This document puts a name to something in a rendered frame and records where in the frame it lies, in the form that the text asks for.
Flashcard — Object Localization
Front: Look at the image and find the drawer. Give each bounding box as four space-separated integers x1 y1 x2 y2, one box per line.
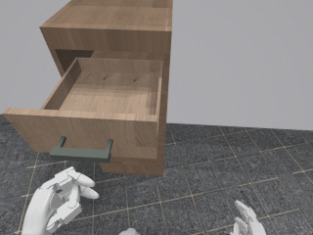
2 57 163 160

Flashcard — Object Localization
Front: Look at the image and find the cabinet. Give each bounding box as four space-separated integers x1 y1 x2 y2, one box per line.
39 0 173 176

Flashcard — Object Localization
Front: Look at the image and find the handle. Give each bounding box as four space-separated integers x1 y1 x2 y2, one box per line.
49 136 113 164

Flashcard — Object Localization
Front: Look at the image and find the robot right hand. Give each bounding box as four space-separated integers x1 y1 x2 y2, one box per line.
230 200 267 235

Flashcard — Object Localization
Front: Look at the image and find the robot left hand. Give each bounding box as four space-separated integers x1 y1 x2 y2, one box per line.
21 166 100 235

